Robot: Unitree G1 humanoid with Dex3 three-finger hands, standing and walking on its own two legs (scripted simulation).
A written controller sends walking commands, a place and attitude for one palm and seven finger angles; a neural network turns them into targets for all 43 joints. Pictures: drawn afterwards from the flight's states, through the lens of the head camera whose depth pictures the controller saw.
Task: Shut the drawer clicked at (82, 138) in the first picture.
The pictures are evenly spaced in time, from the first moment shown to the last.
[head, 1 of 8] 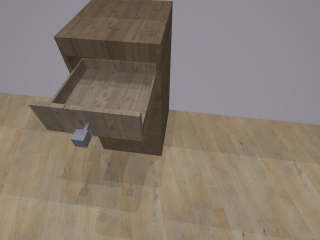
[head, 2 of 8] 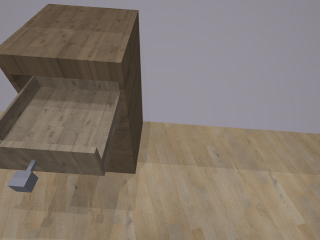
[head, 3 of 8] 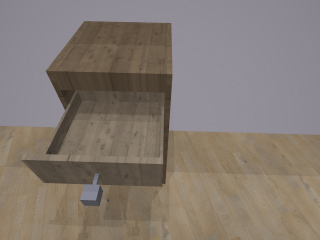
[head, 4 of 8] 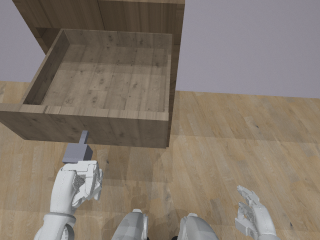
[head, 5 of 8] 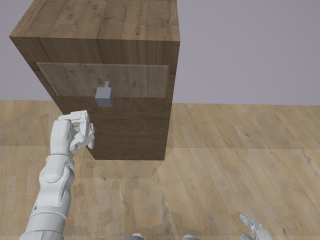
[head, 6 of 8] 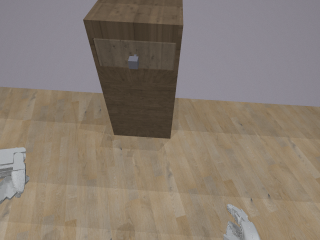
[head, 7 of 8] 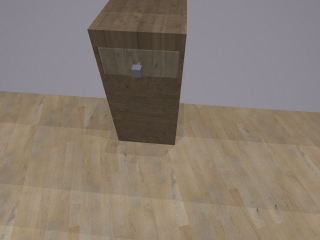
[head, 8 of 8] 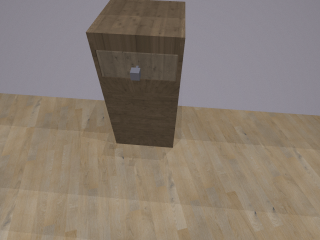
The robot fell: no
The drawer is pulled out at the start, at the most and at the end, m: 0.30 0.30 0.00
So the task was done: yes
